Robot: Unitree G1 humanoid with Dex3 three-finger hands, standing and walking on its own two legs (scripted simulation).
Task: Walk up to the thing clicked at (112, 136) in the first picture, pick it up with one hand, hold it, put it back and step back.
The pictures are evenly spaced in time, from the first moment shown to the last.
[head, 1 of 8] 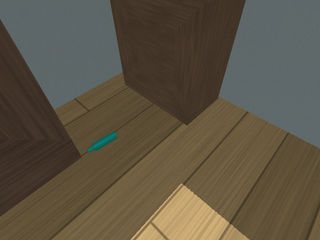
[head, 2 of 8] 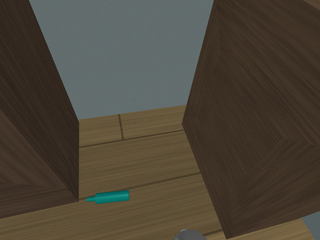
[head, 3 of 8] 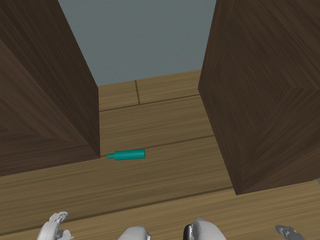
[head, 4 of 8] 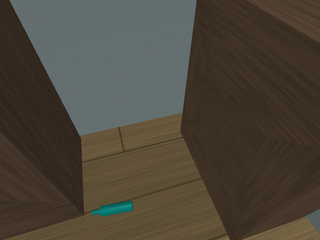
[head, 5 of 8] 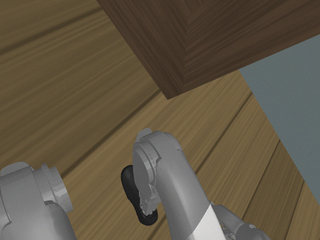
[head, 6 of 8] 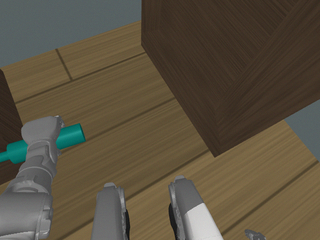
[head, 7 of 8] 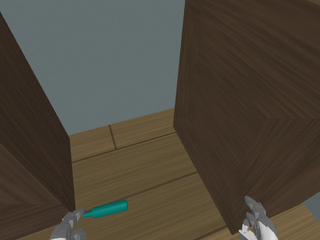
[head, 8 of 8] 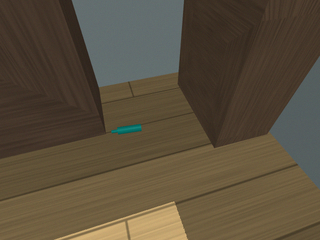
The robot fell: no
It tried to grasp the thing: yes
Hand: left
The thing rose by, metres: 0.67
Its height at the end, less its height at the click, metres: +0.00
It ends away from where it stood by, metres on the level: 0.01
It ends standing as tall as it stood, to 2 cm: yes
